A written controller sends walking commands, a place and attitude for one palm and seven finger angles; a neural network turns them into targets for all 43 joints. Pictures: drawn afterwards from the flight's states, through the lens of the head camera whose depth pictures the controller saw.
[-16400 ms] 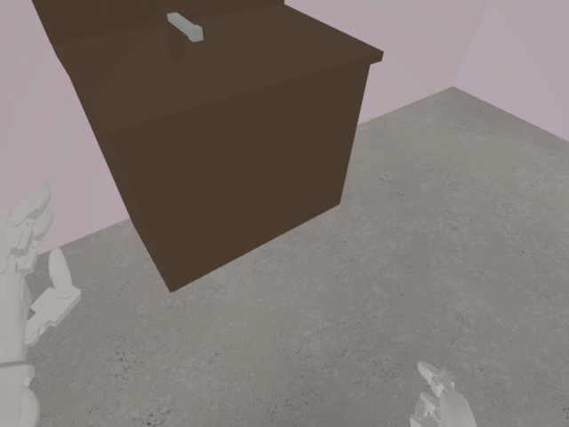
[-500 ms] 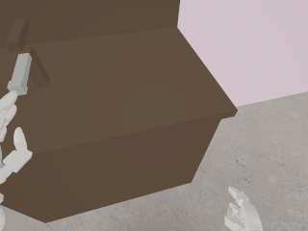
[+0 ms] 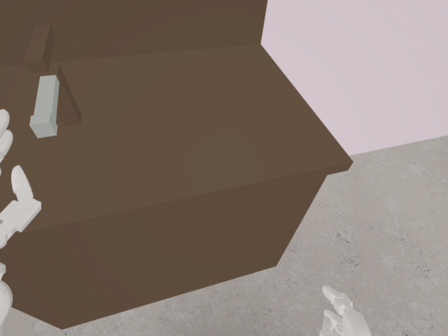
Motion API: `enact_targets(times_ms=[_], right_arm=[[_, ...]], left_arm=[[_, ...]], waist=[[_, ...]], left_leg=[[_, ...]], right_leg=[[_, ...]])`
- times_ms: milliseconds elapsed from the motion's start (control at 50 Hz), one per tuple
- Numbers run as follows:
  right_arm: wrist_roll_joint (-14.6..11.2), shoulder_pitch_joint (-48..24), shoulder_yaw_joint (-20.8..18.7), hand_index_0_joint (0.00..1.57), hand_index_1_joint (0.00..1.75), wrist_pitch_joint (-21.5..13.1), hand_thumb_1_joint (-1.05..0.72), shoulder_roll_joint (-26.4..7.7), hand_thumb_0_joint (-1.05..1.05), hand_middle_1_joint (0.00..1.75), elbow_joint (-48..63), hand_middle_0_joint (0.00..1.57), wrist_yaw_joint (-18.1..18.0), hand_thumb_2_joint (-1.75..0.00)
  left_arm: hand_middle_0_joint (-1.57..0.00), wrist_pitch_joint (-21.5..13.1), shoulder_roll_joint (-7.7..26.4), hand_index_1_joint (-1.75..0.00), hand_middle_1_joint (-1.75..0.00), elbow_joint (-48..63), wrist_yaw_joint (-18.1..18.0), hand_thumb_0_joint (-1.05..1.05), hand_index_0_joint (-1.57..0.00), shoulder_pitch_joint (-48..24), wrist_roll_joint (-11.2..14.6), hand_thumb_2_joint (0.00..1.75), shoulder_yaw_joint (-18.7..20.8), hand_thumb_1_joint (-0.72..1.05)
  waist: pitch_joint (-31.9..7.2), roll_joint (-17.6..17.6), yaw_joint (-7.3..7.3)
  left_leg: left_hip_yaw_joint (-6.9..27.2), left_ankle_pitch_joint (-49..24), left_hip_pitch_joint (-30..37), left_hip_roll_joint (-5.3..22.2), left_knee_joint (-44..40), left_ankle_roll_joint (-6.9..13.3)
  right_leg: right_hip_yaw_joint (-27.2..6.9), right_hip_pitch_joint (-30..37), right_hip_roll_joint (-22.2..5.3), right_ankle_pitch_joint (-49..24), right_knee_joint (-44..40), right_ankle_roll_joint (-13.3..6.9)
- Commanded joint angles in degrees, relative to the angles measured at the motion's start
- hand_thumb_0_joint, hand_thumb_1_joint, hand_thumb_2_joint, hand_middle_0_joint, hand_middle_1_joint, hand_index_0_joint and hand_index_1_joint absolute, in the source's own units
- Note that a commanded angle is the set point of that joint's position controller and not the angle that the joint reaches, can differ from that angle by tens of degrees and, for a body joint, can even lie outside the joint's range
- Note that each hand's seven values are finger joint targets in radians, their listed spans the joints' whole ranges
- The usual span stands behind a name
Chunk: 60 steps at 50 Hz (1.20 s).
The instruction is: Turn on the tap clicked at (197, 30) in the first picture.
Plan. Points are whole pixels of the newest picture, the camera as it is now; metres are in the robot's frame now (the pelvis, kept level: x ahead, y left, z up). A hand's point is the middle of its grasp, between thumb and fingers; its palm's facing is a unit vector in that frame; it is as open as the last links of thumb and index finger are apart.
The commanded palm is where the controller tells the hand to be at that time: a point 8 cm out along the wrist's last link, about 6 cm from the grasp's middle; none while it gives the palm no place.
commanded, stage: come to a stop and stand still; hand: left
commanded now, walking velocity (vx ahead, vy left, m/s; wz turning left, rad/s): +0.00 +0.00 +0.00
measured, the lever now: (44, 125) +0.37 +0.35 +0.16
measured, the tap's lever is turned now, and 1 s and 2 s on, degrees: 2 2 2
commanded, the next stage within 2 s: look again from close up in 0.54 s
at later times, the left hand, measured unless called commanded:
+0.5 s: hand (79, 209) +0.23 +0.22 +0.16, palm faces +0.40 -0.85 -0.35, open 7.4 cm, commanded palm +0.17 +0.26 +0.18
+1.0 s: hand (71, 215) +0.22 +0.24 +0.15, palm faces +0.40 -0.85 -0.35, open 7.4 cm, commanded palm +0.17 +0.26 +0.18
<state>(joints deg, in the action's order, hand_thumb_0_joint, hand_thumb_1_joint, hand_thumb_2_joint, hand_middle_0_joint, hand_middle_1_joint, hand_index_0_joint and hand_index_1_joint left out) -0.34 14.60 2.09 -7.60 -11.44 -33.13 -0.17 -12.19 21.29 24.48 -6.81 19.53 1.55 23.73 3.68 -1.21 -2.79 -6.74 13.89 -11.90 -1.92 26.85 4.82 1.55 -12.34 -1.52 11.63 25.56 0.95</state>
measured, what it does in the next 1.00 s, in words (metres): stands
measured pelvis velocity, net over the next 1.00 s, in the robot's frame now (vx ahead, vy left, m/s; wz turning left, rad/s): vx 0.01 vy -0.02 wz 0.01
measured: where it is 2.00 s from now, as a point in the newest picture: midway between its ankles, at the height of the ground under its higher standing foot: outside the picture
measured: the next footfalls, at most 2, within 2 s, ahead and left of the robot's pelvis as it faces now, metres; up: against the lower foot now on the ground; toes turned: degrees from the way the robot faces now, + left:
none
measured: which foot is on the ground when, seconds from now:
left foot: down 0.00-1.00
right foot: down 0.00-1.00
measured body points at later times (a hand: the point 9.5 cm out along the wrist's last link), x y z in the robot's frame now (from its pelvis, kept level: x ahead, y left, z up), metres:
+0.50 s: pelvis +0.01 -0.02 +0.00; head +0.02 -0.01 +0.45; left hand +0.20 +0.27 +0.18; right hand +0.20 -0.25 -0.06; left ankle +0.01 +0.06 -0.74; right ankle +0.02 -0.14 -0.74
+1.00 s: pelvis +0.01 -0.02 +0.01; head +0.02 +0.00 +0.46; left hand +0.20 +0.28 +0.17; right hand +0.19 -0.24 -0.07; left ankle +0.01 +0.06 -0.74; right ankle +0.02 -0.14 -0.74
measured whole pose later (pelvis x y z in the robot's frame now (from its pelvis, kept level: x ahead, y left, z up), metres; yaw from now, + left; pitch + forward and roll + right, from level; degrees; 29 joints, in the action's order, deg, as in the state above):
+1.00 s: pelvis +0.01 -0.02 +0.01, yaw +1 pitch -1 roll -1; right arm -0.4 12.4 1.6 -3.9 -11.9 -32.7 -2.8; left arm -7.8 20.0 24.3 -6.8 24.2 2.7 18.4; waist 1.9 -0.5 -1.5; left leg -5.4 12.4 -10.2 -0.8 23.2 3.5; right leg 2.8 -9.5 -0.1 9.5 19.9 0.2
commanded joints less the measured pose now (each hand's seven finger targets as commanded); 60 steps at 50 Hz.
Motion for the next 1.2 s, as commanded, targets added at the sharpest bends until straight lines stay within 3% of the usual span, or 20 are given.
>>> enact_targets(times_ms=[0,60,80,180,280,360,420,540,680,960,980,1000,1020,1040,1060,1080,1100,1120,1160,1180], right_arm=[[-0.11,-6.31,-3.65,0.2,0.3,-3.39,-0.9,-7.76,0.0,0.3,8.84,0.2,-0.48,-0.9],[-0.09,-7.47,-3.43,0.2,0.3,-2.34,-0.9,-7.53,0.0,0.3,9.24,0.2,-0.82,-0.9],[-0.03,-8.1,-3.47,0.2,0.3,-1.95,-0.9,-7.6,0.0,0.3,9.47,0.2,-1.16,-0.9],[0.27,-9.75,-2.88,0.2,0.3,-1.11,-0.9,-6.7,0.0,0.3,11.18,0.2,-1.68,-0.9],[0.35,-9.14,-2.88,0.2,0.3,-1.22,-0.9,-6.66,0.0,0.3,11.23,0.2,-1.73,-0.9],[0.26,-8.04,-3.26,0.2,0.3,-0.87,-0.9,-7.08,0.0,0.3,10.5,0.2,-1.93,-0.9],[0.18,-8.2,-3.26,0.2,0.3,-0.4,-0.9,-7.23,0.0,0.3,10.1,0.2,-2.32,-0.9],[0.09,-9.19,-3.07,0.2,0.3,0.12,-0.9,-7.32,0.0,0.3,10.35,0.2,-2.85,-0.9],[0.22,-9.42,-3.08,0.2,0.3,0.09,-0.9,-7.15,0.0,0.3,10.48,0.2,-2.95,-0.9],[-0.05,-8.49,-3.43,0.2,0.3,0.47,-0.9,-7.3,0.0,0.3,10.02,0.2,-3.23,-0.9],[-3.95,0.83,6.65,0.2,0.3,0.74,-0.9,-9.31,0.0,0.3,17.73,0.2,-6.27,-0.9],[2.59,-6.68,-2.43,0.2,0.3,-1.16,-0.9,-5.21,0.0,0.3,5.9,0.2,-4.75,-0.9],[1.92,-8.19,-1.23,0.2,0.3,-2.05,-0.9,-5.5,0.0,0.3,6.36,0.2,-1.39,-0.9],[2.11,-6.03,-4.16,0.2,0.3,-1.39,-0.9,-10.41,0.0,0.3,5.02,0.2,-0.83,-0.9],[1.18,-8.56,-3.73,0.2,0.3,-2.05,-0.9,-9.53,0.0,0.3,5.86,0.2,-1.21,-0.9],[0.1,-10.49,-3.06,0.2,0.3,-2.31,-0.9,-9.24,0.0,0.3,5.37,0.2,-1.07,-0.9],[-0.16,-12.34,-2.38,0.2,0.3,-2.5,-0.9,-9.43,0.0,0.3,5.17,0.2,-0.56,-0.9],[-0.51,-12.97,-2.25,0.2,0.3,-2.47,-0.9,-9.38,0.0,0.3,5.17,0.2,-0.22,-0.9],[-0.46,-13.86,-1.99,0.2,0.3,-1.77,-0.9,-9.84,0.0,0.3,5.95,0.2,0.55,-0.9],[-0.66,-14.87,-1.87,0.2,0.3,-1.04,-0.9,-9.87,0.0,0.3,6.24,0.2,0.74,-0.9]], left_arm=[[-0.2,-2.41,3.57,-0.3,-0.3,7.94,-0.02,0.0,-0.2,-4.04,-0.85,0.9,-3.45,0.9],[-0.2,-2.1,5.79,-0.3,-0.3,7.23,-0.34,0.0,-0.2,-5.28,-0.93,0.9,-1.58,0.9],[-0.2,-2.15,8.82,-0.3,-0.3,8.89,-0.67,0.0,-0.2,-6.1,-0.91,0.9,1.34,0.9],[-0.2,-2.38,11.34,-0.3,-0.3,13.59,-0.63,0.0,-0.2,-3.69,0.36,0.9,4.63,0.9],[-0.2,-2.01,8.81,-0.3,-0.3,14.72,-0.4,0.0,-0.2,0.11,1.18,0.9,2.81,0.9],[-0.2,-1.29,7.25,-0.3,-0.3,12.86,-0.53,0.0,-0.2,0.33,1.14,0.9,1.02,0.9],[-0.2,-0.63,7.25,-0.3,-0.3,11.32,-0.65,0.0,-0.2,-0.54,1.08,0.9,0.69,0.9],[-0.2,-0.11,7.83,-0.3,-0.3,10.99,-0.86,0.0,-0.2,-2.87,1.02,0.9,0.27,0.9],[-0.2,-0.07,9.59,-0.3,-0.3,13.39,-1.07,0.0,-0.2,0.45,1.3,0.9,2.31,0.9],[-0.2,0.25,8.24,-0.3,-0.3,13.43,-1.16,0.0,-0.2,-0.97,1.08,0.9,0.61,0.9],[-0.2,-10.16,49.7,-0.3,-0.3,32.9,-1.99,0.0,-0.2,-52.56,-1.03,0.9,13.9,0.9],[-0.2,2.3,19.7,-0.3,-0.3,-4.25,1.08,0.0,-0.2,-31.33,-5.91,0.9,9.89,0.9],[-0.2,4.58,5.92,-0.3,-0.3,-1.73,2.31,0.0,-0.2,-23.1,-1.49,0.9,-4.13,0.9],[-0.2,5.66,11.4,-0.3,-0.3,4.88,1.64,0.0,-0.2,-19.61,1.26,0.9,2.35,0.9],[-0.2,8.75,5.4,-0.3,-0.3,3.64,3.57,0.0,-0.2,-16.26,4.68,0.9,-1.77,0.9],[-0.2,11.73,2.47,-0.3,-0.3,1.66,4.57,0.0,-0.2,-12.9,7.18,0.9,-3.37,0.9],[-0.2,13.9,1.37,-0.3,-0.3,6.35,5.11,0.0,-0.2,-14.79,7.08,0.9,-6.36,0.9],[-0.2,16.05,1.05,-0.3,-0.3,6.69,5.14,0.0,-0.2,-10.78,5.97,0.9,-7.62,0.9],[-0.2,18.71,4.4,-0.3,-0.3,10.17,4.06,0.0,-0.2,-6.24,1.42,0.9,-7.14,0.9],[-0.2,19.44,8.13,-0.3,-0.3,12.58,2.71,0.0,-0.2,-4.58,-0.49,0.9,-4.47,0.9]], waist=[[-7.74,5.97,1.52],[-6.57,3.87,1.19],[-7.38,4.04,1.13],[-10.09,4.23,0.86],[-11.75,5.68,1.14],[-12.2,4.26,1.5],[-11.71,3.64,1.46],[-7.93,2.96,1.4],[-10.01,4.31,1.15],[-9.5,4.74,1.36],[-2.35,17.22,4.38],[-15.53,16.61,-2.1],[-9.85,8.4,3.05],[-18.7,9.94,0.9],[-19.99,11.68,-1.73],[-19.88,10.37,-1.78],[-17.31,9.11,-2.43],[-13.94,7.89,-2.69],[-8.37,4.54,-1.94],[-7.55,6.63,-2.69]], left_leg=[[9.52,-8.29,3.07,8.84,-9.01,-6.91],[9.38,-6.58,1.07,8.45,-9.62,-7.0],[8.73,-7.83,1.63,7.73,-9.1,-7.02],[7.1,-12.2,2.05,5.9,-6.11,-6.14],[6.65,-13.09,3.45,5.27,-4.59,-5.21],[6.57,-13.08,4.25,5.43,-4.28,-4.91],[6.67,-14.18,4.63,5.64,-4.71,-5.02],[7.26,-6.53,1.94,4.9,-7.13,-4.63],[7.23,-6.79,2.8,4.68,-7.01,-4.4],[8.06,-8.07,2.12,5.09,-8.48,-4.64],[10.82,6.05,-16.26,6.09,-7.72,-2.87],[10.61,-14.57,5.98,4.94,-7.01,-8.31],[11.41,-25.83,8.98,5.79,-7.99,-11.38],[11.34,-27.15,15.29,7.0,-6.9,-11.21],[11.01,-25.88,16.09,5.77,-5.98,-10.62],[10.67,-24.8,16.02,5.85,-6.17,-10.53],[9.42,-21.64,12.44,5.39,-5.76,-9.22],[9.31,-19.8,9.18,5.11,-5.7,-8.52],[8.93,-17.85,3.99,4.97,-5.87,-6.84],[8.33,-17.37,2.86,4.92,-6.3,-6.9]], right_leg=[[-1.31,0.7,0.09,-4.27,-1.17,-2.37],[-1.59,1.36,0.06,-3.96,-1.88,-2.24],[-1.73,1.89,-0.02,-5.18,-1.98,-2.34],[-2.86,5.06,-0.92,-10.86,-3.05,-2.87],[-4.12,5.41,-1.42,-13.88,-4.02,-3.08],[-4.68,5.02,-1.5,-15.44,-4.92,-2.88],[-4.0,4.55,-1.26,-15.37,-5.08,-2.52],[-4.42,3.56,-1.06,-8.05,-7.99,-2.4],[-4.16,5.15,-1.13,-8.43,-8.18,-2.36],[-2.64,6.77,-0.17,-9.51,-6.82,-1.95],[-2.75,7.43,2.18,5.16,2.49,2.2],[0.49,4.88,3.78,-1.81,4.98,-3.42],[4.24,-1.99,5.69,-0.06,1.4,-3.23],[2.71,-1.8,5.68,-1.49,3.24,-2.88],[1.75,-1.87,4.43,-1.39,2.56,-2.85],[2.23,-1.26,4.38,-2.0,2.5,-2.78],[2.88,-0.12,3.64,-3.48,1.33,-2.92],[3.69,1.1,3.5,-5.05,1.05,-3.03],[4.39,1.25,3.29,-5.67,0.69,-2.96],[4.08,2.26,3.51,-5.31,0.96,-3.23]])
